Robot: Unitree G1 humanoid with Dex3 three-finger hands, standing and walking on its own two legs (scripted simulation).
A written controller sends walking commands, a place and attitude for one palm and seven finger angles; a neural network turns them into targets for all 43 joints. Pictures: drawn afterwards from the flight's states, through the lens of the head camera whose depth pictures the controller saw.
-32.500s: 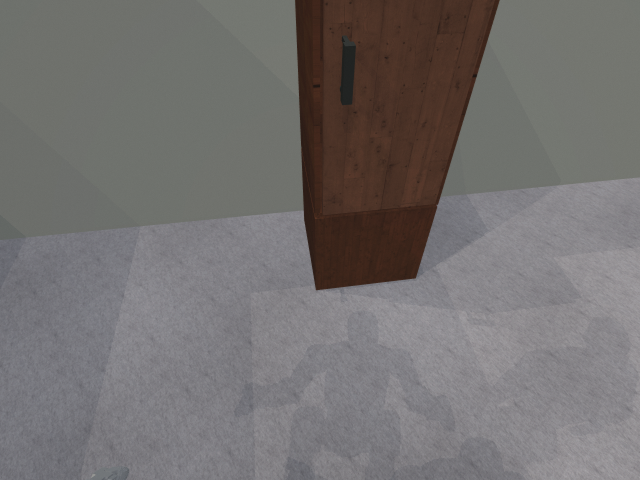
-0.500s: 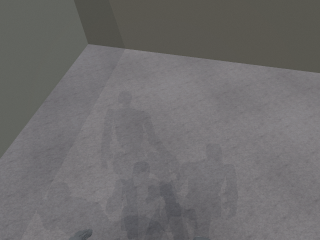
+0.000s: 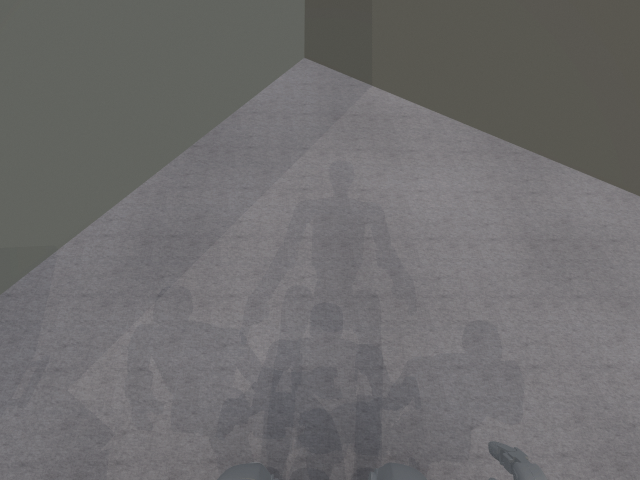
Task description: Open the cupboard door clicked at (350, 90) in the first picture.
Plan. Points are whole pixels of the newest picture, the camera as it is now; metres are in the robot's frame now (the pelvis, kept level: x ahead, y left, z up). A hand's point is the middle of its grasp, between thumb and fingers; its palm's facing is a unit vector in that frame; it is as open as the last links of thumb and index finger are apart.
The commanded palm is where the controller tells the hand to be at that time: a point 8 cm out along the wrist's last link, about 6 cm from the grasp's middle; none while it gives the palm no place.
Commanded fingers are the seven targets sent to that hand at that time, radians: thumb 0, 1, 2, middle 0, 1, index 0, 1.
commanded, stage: turn to face it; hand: left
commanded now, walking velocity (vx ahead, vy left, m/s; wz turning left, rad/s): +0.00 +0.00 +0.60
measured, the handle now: out of the picture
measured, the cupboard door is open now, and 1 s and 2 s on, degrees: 44 44 44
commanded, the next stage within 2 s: none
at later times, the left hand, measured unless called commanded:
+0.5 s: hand out of the picture +0.06 +0.15 -0.15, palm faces +0.31 -0.92 -0.24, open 7.3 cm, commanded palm none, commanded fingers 0.00 0.90 0.90 -0.20 -0.30 -0.20 -0.30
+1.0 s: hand out of the picture +0.05 +0.15 -0.13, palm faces +0.56 -0.77 -0.30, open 7.3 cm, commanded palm none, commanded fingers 0.00 0.90 0.90 -0.20 -0.30 -0.20 -0.30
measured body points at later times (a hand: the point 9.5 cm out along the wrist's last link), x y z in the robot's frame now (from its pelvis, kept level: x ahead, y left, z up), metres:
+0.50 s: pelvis +0.04 -0.05 +0.02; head +0.11 -0.04 +0.46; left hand +0.04 +0.20 -0.13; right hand +0.21 -0.27 -0.13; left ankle -0.01 +0.07 -0.69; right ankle +0.05 -0.17 -0.72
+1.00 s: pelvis +0.07 -0.08 +0.01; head +0.13 -0.07 +0.45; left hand +0.02 +0.19 -0.11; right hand +0.28 -0.25 -0.15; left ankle -0.02 +0.03 -0.66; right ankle +0.14 -0.17 -0.72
